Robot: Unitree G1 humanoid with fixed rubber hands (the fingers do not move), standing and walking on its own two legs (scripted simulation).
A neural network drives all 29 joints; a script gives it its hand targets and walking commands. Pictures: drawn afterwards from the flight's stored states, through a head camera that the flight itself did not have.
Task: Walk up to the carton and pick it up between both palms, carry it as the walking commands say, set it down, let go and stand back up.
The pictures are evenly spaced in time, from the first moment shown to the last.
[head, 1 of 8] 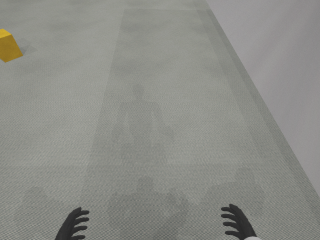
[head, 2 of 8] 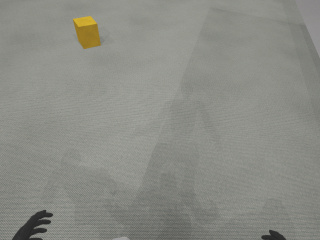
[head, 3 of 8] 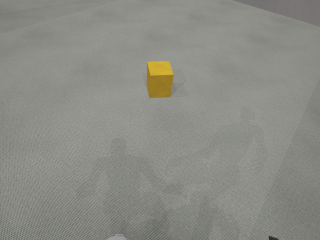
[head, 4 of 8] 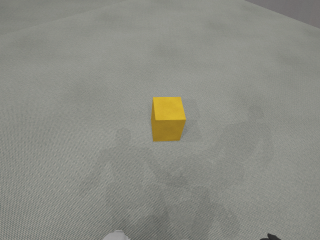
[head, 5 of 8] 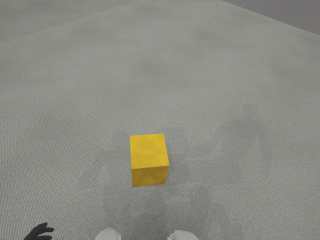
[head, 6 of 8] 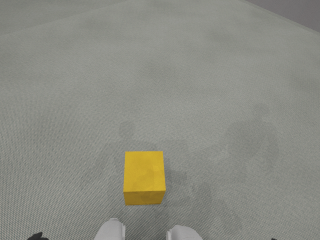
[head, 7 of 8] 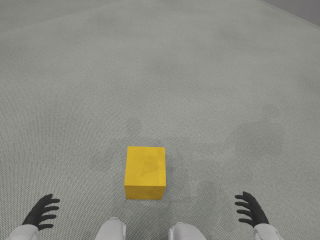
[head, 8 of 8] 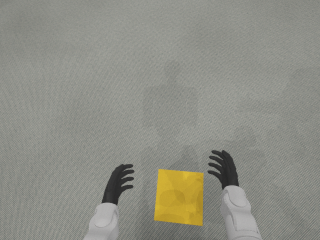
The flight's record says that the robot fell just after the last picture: yes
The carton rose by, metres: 0.00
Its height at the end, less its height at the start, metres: +0.00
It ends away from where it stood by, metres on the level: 0.00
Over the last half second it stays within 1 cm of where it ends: yes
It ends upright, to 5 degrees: yes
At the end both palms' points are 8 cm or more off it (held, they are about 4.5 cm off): yes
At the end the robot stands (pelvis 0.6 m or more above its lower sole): yes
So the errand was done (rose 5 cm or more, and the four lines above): no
